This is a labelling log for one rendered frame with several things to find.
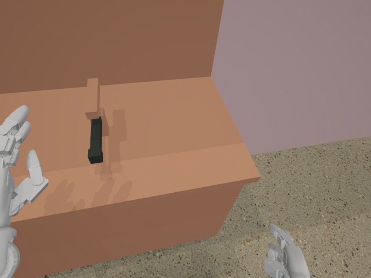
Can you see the left robot hand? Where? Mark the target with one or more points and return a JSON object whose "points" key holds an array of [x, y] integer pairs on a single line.
{"points": [[13, 132]]}

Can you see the counter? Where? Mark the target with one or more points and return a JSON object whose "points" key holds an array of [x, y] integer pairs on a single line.
{"points": [[174, 161]]}

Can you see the left robot forearm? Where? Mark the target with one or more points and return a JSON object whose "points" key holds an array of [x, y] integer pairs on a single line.
{"points": [[9, 253]]}

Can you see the right robot hand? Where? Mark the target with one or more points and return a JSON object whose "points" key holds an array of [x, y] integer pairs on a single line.
{"points": [[290, 261]]}

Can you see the tap lever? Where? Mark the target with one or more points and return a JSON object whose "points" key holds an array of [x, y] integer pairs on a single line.
{"points": [[95, 154]]}

